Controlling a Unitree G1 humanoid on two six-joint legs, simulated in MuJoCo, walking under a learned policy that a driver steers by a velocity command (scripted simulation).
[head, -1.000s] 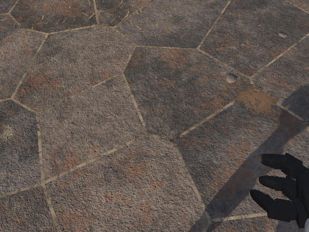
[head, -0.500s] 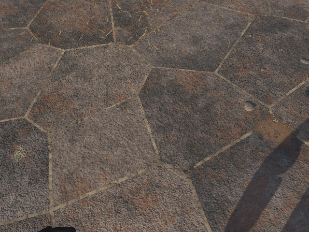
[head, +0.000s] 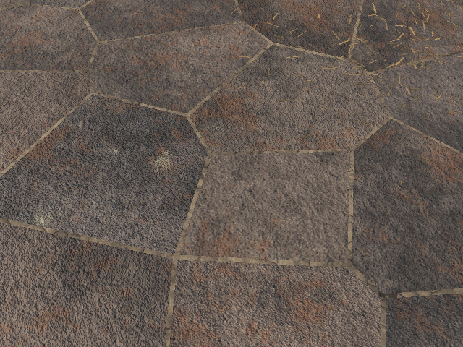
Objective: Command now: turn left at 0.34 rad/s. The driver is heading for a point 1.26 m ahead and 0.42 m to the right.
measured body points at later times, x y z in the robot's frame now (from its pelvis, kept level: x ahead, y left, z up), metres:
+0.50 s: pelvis +0.02 +0.01 -0.01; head +0.05 +0.01 +0.44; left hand +0.24 +0.27 -0.10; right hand +0.10 -0.30 -0.10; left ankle +0.05 +0.11 -0.74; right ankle +0.03 -0.14 -0.74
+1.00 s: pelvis +0.15 -0.13 -0.02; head +0.17 -0.14 +0.42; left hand +0.47 -0.10 -0.09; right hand -0.08 -0.29 -0.15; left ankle +0.04 +0.12 -0.74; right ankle +0.18 -0.36 -0.70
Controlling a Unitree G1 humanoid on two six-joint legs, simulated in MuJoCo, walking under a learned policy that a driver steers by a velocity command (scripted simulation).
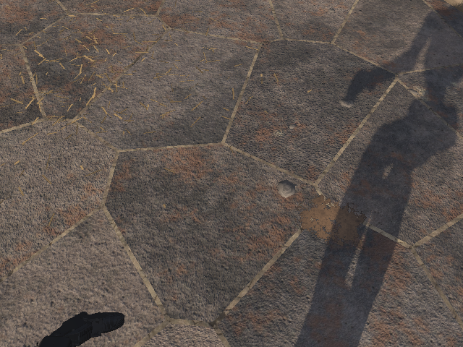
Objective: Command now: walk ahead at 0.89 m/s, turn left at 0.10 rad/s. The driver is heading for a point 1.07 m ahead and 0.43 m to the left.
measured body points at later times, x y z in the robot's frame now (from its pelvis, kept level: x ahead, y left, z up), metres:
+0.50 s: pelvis +0.40 -0.04 -0.01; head +0.41 -0.02 +0.44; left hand +0.32 +0.22 -0.15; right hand +0.68 -0.21 -0.09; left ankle +0.58 +0.08 -0.68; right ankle +0.19 -0.17 -0.70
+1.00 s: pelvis +0.82 +0.10 -0.01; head +0.84 +0.13 +0.44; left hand +0.83 +0.45 -0.04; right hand +1.08 -0.06 -0.11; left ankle +0.60 +0.05 -0.66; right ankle +1.02 +0.09 -0.72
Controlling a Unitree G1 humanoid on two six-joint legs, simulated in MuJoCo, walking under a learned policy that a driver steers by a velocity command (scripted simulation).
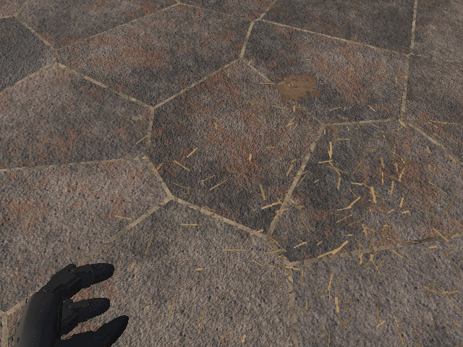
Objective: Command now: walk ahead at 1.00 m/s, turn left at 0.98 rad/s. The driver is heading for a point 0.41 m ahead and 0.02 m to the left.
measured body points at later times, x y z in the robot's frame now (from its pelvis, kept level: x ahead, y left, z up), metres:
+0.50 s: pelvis +0.36 +0.04 +0.00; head +0.41 +0.07 +0.45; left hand +0.29 +0.31 -0.13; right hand +0.66 -0.08 -0.07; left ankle +0.47 +0.15 -0.71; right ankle +0.22 -0.17 -0.59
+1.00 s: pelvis +0.51 +0.05 +0.03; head +0.52 +0.05 +0.47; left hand +0.54 +0.33 -0.09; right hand +0.72 -0.13 -0.10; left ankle +0.47 +0.15 -0.71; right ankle +0.61 -0.06 -0.71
